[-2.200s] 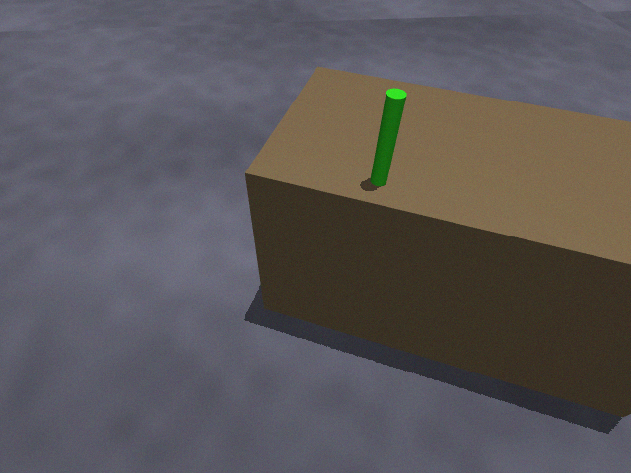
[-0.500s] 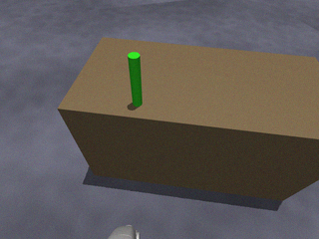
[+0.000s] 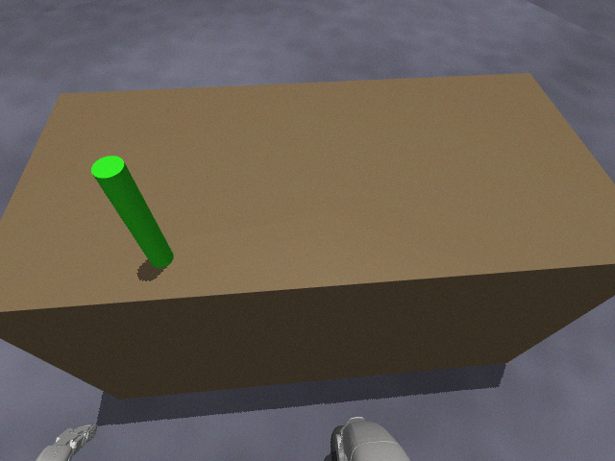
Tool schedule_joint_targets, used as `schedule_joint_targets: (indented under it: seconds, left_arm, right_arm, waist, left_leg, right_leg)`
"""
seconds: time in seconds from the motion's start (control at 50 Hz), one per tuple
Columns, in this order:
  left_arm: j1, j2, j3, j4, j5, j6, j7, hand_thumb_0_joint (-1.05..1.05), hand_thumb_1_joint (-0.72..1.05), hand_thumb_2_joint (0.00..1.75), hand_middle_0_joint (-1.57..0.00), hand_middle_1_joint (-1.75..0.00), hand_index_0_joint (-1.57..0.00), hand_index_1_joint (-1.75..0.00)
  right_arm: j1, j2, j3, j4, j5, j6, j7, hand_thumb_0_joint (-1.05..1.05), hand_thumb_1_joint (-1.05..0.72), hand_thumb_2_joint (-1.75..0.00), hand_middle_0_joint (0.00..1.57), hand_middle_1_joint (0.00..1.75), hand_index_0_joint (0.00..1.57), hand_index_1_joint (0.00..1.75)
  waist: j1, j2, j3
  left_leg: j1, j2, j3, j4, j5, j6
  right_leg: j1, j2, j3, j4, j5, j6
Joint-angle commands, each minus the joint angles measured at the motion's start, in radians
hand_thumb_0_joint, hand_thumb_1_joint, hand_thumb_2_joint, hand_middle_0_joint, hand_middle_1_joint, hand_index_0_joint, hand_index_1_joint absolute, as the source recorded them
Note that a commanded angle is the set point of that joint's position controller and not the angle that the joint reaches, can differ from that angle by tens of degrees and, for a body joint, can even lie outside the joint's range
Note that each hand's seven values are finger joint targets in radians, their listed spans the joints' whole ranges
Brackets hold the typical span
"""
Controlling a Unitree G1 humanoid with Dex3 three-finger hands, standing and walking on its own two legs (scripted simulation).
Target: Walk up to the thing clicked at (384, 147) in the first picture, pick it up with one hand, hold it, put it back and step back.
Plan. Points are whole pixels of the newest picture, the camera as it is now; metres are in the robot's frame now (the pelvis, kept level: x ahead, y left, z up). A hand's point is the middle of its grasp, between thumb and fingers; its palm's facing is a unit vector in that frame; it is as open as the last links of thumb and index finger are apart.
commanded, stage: walk up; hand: left
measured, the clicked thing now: (139, 220) +0.45 +0.24 +0.01
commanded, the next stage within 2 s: none
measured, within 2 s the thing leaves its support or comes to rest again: neither
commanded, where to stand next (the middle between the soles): +0.06 +0.02 m, yaw +1 degrees
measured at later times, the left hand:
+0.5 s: hand out of the picture +0.12 +0.28 -0.15, palm faces +0.00 -0.92 -0.38, open 7.4 cm
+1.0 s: hand out of the picture +0.07 +0.29 -0.13, palm faces -0.02 -0.92 -0.38, open 7.4 cm
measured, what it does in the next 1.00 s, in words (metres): steps on the spot: left foot, then right foot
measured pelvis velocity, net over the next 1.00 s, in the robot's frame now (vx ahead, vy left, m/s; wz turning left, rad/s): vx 0.00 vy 0.02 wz -0.02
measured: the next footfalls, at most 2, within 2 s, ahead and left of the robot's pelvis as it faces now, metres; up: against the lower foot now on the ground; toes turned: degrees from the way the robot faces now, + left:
left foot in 0.40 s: +0.06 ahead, +0.13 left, +0.00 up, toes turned +1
right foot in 0.68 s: +0.03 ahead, -0.12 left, +0.00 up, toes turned +0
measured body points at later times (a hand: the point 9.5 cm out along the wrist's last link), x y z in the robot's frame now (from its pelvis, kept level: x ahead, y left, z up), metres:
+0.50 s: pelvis +0.01 +0.01 +0.00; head +0.04 +0.02 +0.44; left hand +0.12 +0.33 -0.13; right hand +0.07 -0.32 -0.11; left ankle +0.02 +0.12 -0.72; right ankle +0.09 -0.12 -0.70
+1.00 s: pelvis +0.00 +0.02 +0.02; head -0.01 +0.02 +0.47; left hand +0.07 +0.33 -0.10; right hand +0.09 -0.27 -0.11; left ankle +0.02 +0.13 -0.71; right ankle -0.01 -0.11 -0.71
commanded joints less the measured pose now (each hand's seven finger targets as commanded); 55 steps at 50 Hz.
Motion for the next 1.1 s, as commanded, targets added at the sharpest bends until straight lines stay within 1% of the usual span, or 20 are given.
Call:
schedule_joint_targets:
  seconds: [0.0,0.02,0.1,0.22,0.36,0.38,0.4,0.42,0.44,0.46,0.52,0.58,0.64,0.66,0.7,0.72,0.74,0.82,0.9,1.08]
  left_arm:
    - [0.128,0.262,0.067,-0.052,0.003,-0.032,0.043,0.0,0.9,0.9,-0.2,-0.3,-0.2,-0.3]
    - [0.076,0.282,0.069,-0.055,-0.003,-0.026,0.049,0.0,0.9,0.9,-0.2,-0.3,-0.2,-0.3]
    - [-0.01,0.219,0.044,-0.046,0.001,-0.022,0.066,0.0,0.9,0.9,-0.2,-0.3,-0.2,-0.3]
    - [-0.028,0.217,0.045,-0.031,0.003,-0.026,0.078,0.0,0.9,0.9,-0.2,-0.3,-0.2,-0.3]
    - [-0.12,0.218,0.047,-0.035,0.008,0.002,0.077,0.0,0.9,0.9,-0.2,-0.3,-0.2,-0.3]
    - [-0.12,0.197,0.038,-0.029,0.005,0.005,0.076,0.0,0.9,0.9,-0.2,-0.3,-0.2,-0.3]
    - [-0.112,0.163,0.027,-0.031,0.0,0.01,0.075,0.0,0.9,0.9,-0.2,-0.3,-0.2,-0.3]
    - [-0.1,0.129,0.016,-0.028,-0.009,0.01,0.078,0.0,0.9,0.9,-0.2,-0.3,-0.2,-0.3]
    - [-0.106,0.181,0.038,0.001,-0.001,0.012,0.088,0.0,0.9,0.9,-0.2,-0.3,-0.2,-0.3]
    - [-0.082,0.198,0.041,0.019,0.001,0.008,0.086,0.0,0.9,0.9,-0.2,-0.3,-0.2,-0.3]
    - [-0.036,0.156,0.038,0.052,-0.015,0.005,0.073,0.0,0.9,0.9,-0.2,-0.3,-0.2,-0.3]
    - [-0.054,0.135,0.023,0.056,-0.012,-0.009,0.066,0.0,0.9,0.9,-0.2,-0.3,-0.2,-0.3]
    - [0.027,0.123,0.015,0.105,-0.001,-0.029,0.074,0.0,0.9,0.9,-0.2,-0.3,-0.2,-0.3]
    - [0.037,0.149,0.021,0.114,0.009,-0.038,0.079,0.0,0.9,0.9,-0.2,-0.3,-0.2,-0.3]
    - [0.027,0.232,0.033,0.108,0.028,-0.058,0.085,0.0,0.9,0.9,-0.2,-0.3,-0.2,-0.3]
    - [-0.034,0.289,0.037,0.101,0.022,-0.052,0.083,0.0,0.9,0.9,-0.2,-0.3,-0.2,-0.3]
    - [-0.086,0.273,0.032,0.086,0.019,-0.05,0.077,0.0,0.9,0.9,-0.2,-0.3,-0.2,-0.3]
    - [-0.091,0.158,-0.003,0.094,0.002,-0.049,0.065,0.0,0.9,0.9,-0.2,-0.3,-0.2,-0.3]
    - [-0.089,0.175,-0.004,0.132,0.01,-0.045,0.059,0.0,0.9,0.9,-0.2,-0.3,-0.2,-0.3]
    - [-0.086,0.144,-0.02,0.187,0.003,-0.042,0.057,0.0,0.9,0.9,-0.2,-0.3,-0.2,-0.3]
  right_arm:
    - [0.109,-0.117,-0.018,-0.067,0.024,0.021,-0.024,0.0,-0.9,-0.9,0.2,0.3,0.2,0.3]
    - [0.069,-0.17,-0.037,-0.052,0.024,0.03,-0.034,0.0,-0.9,-0.9,0.2,0.3,0.2,0.3]
    - [0.034,-0.166,-0.035,0.011,0.027,0.041,-0.032,0.0,-0.9,-0.9,0.2,0.3,0.2,0.3]
    - [-0.044,-0.147,-0.034,0.037,0.01,0.057,-0.028,0.0,-0.9,-0.9,0.2,0.3,0.2,0.3]
    - [-0.036,-0.146,-0.063,0.066,-0.01,0.051,-0.006,0.0,-0.9,-0.9,0.2,0.3,0.2,0.3]
    - [-0.039,-0.156,-0.069,0.067,-0.017,0.046,-0.005,0.0,-0.9,-0.9,0.2,0.3,0.2,0.3]
    - [-0.049,-0.196,-0.077,0.053,-0.033,0.04,-0.007,0.0,-0.9,-0.9,0.2,0.3,0.2,0.3]
    - [-0.154,-0.27,-0.087,0.018,-0.024,0.036,-0.003,0.0,-0.9,-0.9,0.2,0.3,0.2,0.3]
    - [-0.197,-0.293,-0.093,0.006,-0.023,0.034,0.001,0.0,-0.9,-0.9,0.2,0.3,0.2,0.3]
    - [-0.226,-0.264,-0.086,-0.001,-0.022,0.032,-0.001,0.0,-0.9,-0.9,0.2,0.3,0.2,0.3]
    - [-0.241,-0.181,-0.06,-0.004,-0.019,0.025,-0.014,0.0,-0.9,-0.9,0.2,0.3,0.2,0.3]
    - [-0.198,-0.197,-0.059,0.015,-0.019,0.025,-0.01,0.0,-0.9,-0.9,0.2,0.3,0.2,0.3]
    - [-0.23,-0.2,-0.049,0.007,-0.008,0.044,-0.006,0.0,-0.9,-0.9,0.2,0.3,0.2,0.3]
    - [-0.222,-0.179,-0.041,0.007,-0.001,0.048,-0.004,0.0,-0.9,-0.9,0.2,0.3,0.2,0.3]
    - [-0.22,-0.118,-0.017,-0.001,0.017,0.044,0.001,0.0,-0.9,-0.9,0.2,0.3,0.2,0.3]
    - [-0.238,-0.145,-0.029,0.01,0.011,0.049,-0.01,0.0,-0.9,-0.9,0.2,0.3,0.2,0.3]
    - [-0.209,-0.158,-0.039,0.043,0.003,0.047,-0.01,0.0,-0.9,-0.9,0.2,0.3,0.2,0.3]
    - [-0.22,-0.169,-0.042,0.083,0.011,0.02,0.006,0.0,-0.9,-0.9,0.2,0.3,0.2,0.3]
    - [-0.288,-0.154,-0.024,0.098,0.009,0.027,0.018,0.0,-0.9,-0.9,0.2,0.3,0.2,0.3]
    - [-0.332,-0.152,-0.013,0.161,0.005,0.013,0.015,0.0,-0.9,-0.9,0.2,0.3,0.2,0.3]
  waist:
    - [0.075,-0.18,-0.306]
    - [0.08,-0.188,-0.28]
    - [0.043,-0.153,-0.222]
    - [0.059,-0.167,-0.199]
    - [0.012,-0.104,-0.202]
    - [0.012,-0.068,-0.201]
    - [0.013,0.071,-0.184]
    - [0.043,0.262,-0.141]
    - [0.025,0.26,-0.122]
    - [0.046,0.206,-0.102]
    - [0.074,0.141,-0.116]
    - [0.041,0.197,-0.177]
    - [0.08,0.175,-0.202]
    - [0.079,0.146,-0.22]
    - [0.071,-0.046,-0.219]
    - [0.061,-0.096,-0.19]
    - [0.03,-0.096,-0.146]
    - [0.025,-0.044,-0.181]
    - [0.046,-0.081,-0.106]
    - [0.064,0.067,-0.146]
  left_leg:
    - [-0.292,-0.092,-0.144,0.408,-0.149,0.049]
    - [-0.28,-0.072,-0.157,0.428,-0.186,0.046]
    - [-0.251,-0.061,-0.18,0.349,-0.106,0.05]
    - [-0.232,-0.083,-0.164,0.222,-0.036,0.038]
    - [-0.07,-0.127,-0.114,-0.013,0.09,0.062]
    - [-0.05,-0.112,-0.154,-0.084,0.079,0.075]
    - [-0.083,0.006,-0.36,-0.261,-0.011,0.117]
    - [-0.127,0.154,-0.562,-0.38,-0.046,0.195]
    - [-0.239,0.24,-0.645,-0.394,-0.003,0.287]
    - [-0.298,0.248,-0.62,-0.381,0.038,0.315]
    - [-0.147,0.078,-0.335,-0.238,0.444,0.22]
    - [-0.014,0.078,-0.339,-0.205,0.429,0.215]
    - [-0.053,0.054,-0.27,-0.109,0.4,0.194]
    - [-0.083,0.037,-0.247,-0.065,0.45,0.161]
    - [-0.299,-0.076,-0.192,0.046,0.263,0.063]
    - [-0.255,-0.086,-0.174,0.054,-0.063,0.06]
    - [-0.158,-0.067,-0.188,0.047,-0.043,0.058]
    - [0.046,-0.011,-0.275,-0.228,0.359,0.11]
    - [-0.093,-0.032,-0.25,-0.264,0.089,0.096]
    - [-0.06,0.005,-0.278,-0.407,0.155,0.076]
  right_leg:
    - [0.41,-0.333,0.494,-0.21,0.269,-0.223]
    - [0.344,-0.338,0.52,-0.2,0.223,-0.283]
    - [0.191,-0.211,0.289,-0.159,0.163,-0.203]
    - [0.135,-0.236,0.299,-0.163,0.231,-0.218]
    - [-0.051,-0.229,0.267,-0.098,-0.084,-0.175]
    - [-0.072,-0.198,0.237,-0.057,-0.129,-0.138]
    - [-0.113,-0.125,0.177,0.083,-0.173,-0.086]
    - [-0.166,0.039,0.005,0.227,-0.343,-0.036]
    - [-0.09,0.047,0.04,0.392,-0.437,-0.027]
    - [-0.038,0.027,0.059,0.433,-0.434,-0.022]
    - [-0.068,0.053,0.05,0.408,-0.364,-0.025]
    - [-0.013,0.021,-0.018,0.183,-0.352,-0.004]
    - [0.189,0.045,-0.065,-0.177,-0.178,-0.006]
    - [0.272,0.024,-0.013,-0.23,-0.094,-0.021]
    - [0.403,-0.202,0.36,-0.237,0.07,-0.115]
    - [0.26,-0.316,0.437,-0.228,0.032,-0.222]
    - [0.139,-0.315,0.412,-0.215,-0.015,-0.235]
    - [0.081,-0.082,0.094,-0.125,0.029,-0.039]
    - [0.144,-0.085,0.132,-0.256,-0.257,-0.045]
    - [0.266,-0.061,0.068,-0.267,-0.061,-0.029]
